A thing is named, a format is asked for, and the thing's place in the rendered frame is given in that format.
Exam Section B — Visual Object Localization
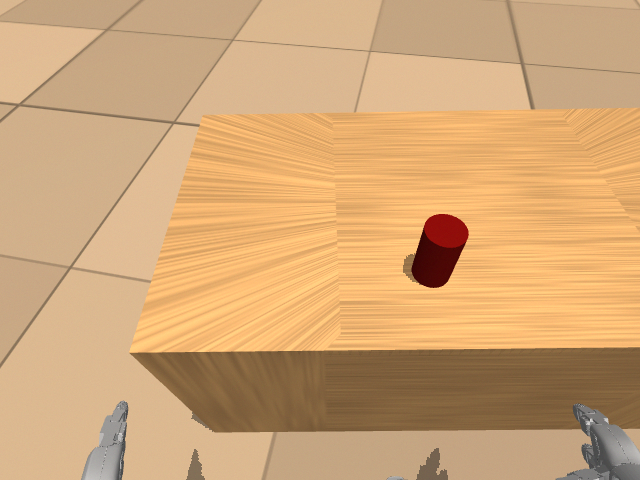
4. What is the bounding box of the right robot hand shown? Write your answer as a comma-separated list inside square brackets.
[556, 404, 640, 480]

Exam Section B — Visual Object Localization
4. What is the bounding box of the can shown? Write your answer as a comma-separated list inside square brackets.
[412, 214, 469, 288]

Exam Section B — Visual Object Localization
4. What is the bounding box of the left robot hand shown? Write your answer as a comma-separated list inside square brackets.
[81, 401, 128, 480]

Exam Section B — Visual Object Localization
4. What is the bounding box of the right robot arm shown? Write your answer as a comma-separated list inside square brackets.
[609, 464, 640, 480]

